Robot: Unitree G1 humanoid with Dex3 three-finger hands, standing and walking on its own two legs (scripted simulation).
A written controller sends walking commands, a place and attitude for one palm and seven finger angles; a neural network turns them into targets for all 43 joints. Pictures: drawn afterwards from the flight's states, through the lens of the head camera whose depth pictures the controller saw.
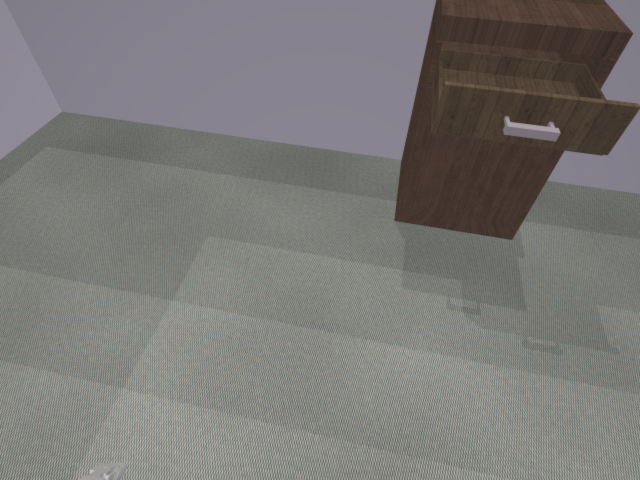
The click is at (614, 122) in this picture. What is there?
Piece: drawer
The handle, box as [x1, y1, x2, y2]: [503, 116, 560, 140]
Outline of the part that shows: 504,117 504,134 556,140 560,133 558,128 555,128 552,122 549,122 548,126 546,127 510,122 508,116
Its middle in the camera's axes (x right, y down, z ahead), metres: +0.54 -0.29 +0.99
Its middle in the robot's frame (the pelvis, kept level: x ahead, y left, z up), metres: +0.96 -0.49 -0.06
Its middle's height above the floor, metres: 0.71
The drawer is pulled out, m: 0.28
